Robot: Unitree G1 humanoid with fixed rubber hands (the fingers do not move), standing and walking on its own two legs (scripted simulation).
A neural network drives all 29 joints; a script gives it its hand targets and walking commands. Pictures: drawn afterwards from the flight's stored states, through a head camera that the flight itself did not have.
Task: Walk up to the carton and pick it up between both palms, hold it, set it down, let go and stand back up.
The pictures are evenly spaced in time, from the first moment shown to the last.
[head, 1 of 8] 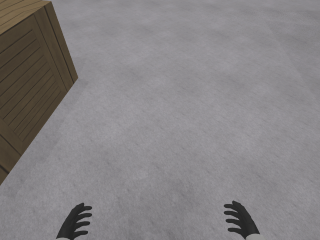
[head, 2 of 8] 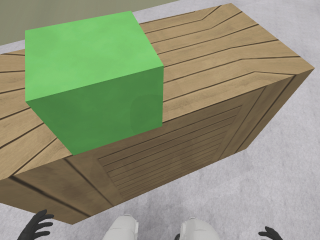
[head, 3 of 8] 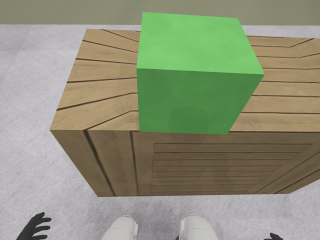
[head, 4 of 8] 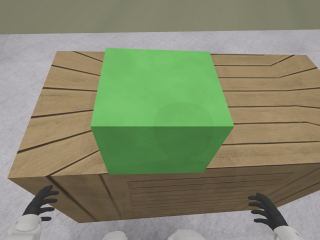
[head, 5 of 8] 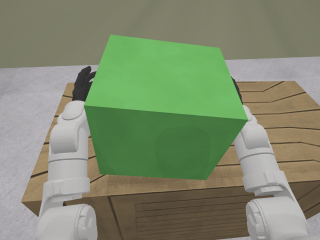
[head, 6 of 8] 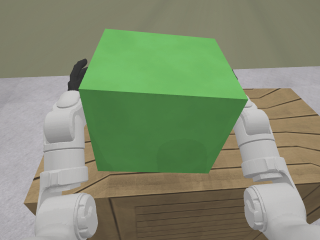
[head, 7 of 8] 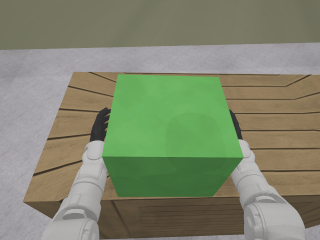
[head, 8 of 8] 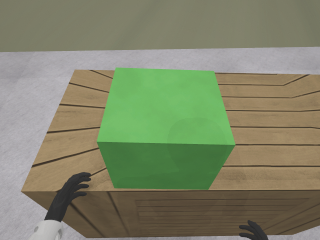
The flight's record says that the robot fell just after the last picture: no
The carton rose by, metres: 0.17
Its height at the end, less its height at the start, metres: +0.00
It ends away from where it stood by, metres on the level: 0.01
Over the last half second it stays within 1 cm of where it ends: yes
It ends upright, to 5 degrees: yes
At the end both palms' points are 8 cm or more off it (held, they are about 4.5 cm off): yes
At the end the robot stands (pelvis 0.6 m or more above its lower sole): yes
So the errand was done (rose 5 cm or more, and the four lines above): yes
